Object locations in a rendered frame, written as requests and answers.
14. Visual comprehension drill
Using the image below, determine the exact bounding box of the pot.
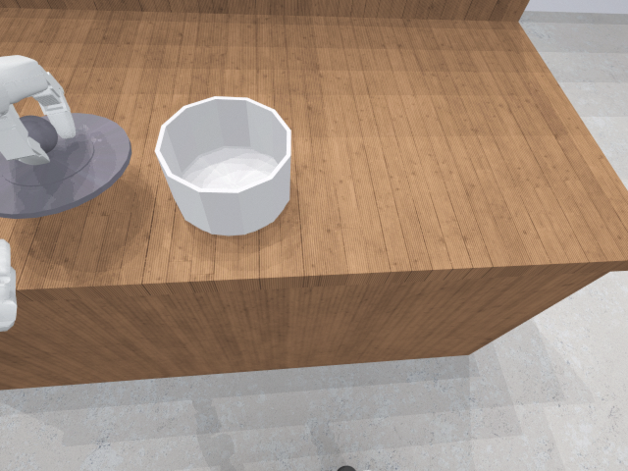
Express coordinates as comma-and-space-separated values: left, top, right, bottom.
155, 96, 291, 236

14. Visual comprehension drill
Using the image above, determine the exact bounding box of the table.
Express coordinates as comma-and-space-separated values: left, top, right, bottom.
0, 0, 628, 391

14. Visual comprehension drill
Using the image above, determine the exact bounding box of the robot left hand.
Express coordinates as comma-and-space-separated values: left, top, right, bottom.
0, 55, 76, 165

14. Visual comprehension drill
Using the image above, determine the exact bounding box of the lid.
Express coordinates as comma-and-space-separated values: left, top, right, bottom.
0, 113, 131, 219

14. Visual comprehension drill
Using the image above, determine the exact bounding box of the knob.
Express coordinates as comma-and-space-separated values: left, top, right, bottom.
19, 115, 58, 153

